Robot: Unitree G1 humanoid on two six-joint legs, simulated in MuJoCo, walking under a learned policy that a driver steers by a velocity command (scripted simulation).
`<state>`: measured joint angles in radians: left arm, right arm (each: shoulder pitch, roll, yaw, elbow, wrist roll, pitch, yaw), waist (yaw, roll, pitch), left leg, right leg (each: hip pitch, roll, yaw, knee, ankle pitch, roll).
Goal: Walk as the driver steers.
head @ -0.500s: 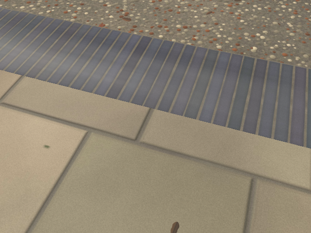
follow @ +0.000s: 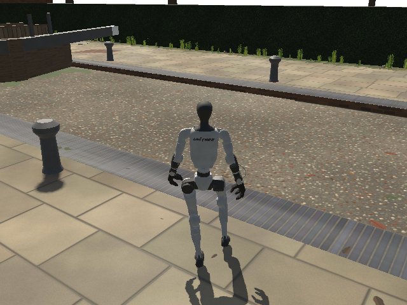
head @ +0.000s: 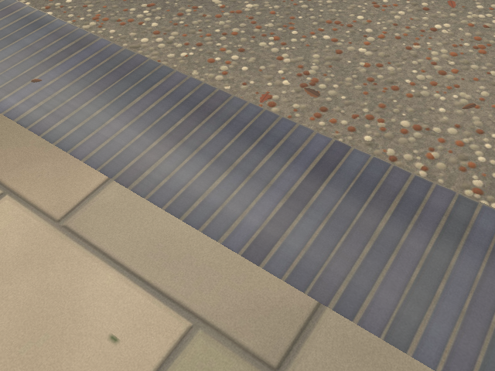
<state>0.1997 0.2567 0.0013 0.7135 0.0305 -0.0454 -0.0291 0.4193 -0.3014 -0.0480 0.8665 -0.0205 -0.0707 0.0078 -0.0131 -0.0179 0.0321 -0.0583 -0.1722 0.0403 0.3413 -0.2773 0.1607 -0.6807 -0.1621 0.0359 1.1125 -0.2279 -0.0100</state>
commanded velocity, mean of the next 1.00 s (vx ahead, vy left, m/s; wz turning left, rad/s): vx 0.47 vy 0.00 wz -0.77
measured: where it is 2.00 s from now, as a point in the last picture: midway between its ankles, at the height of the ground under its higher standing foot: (336, 301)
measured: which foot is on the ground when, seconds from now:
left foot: down 0.00-0.20, up 0.22-0.56, down 0.58-1.00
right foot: up 0.00-0.20, down 0.22-0.58, up 0.60-0.98, down 1.00-1.00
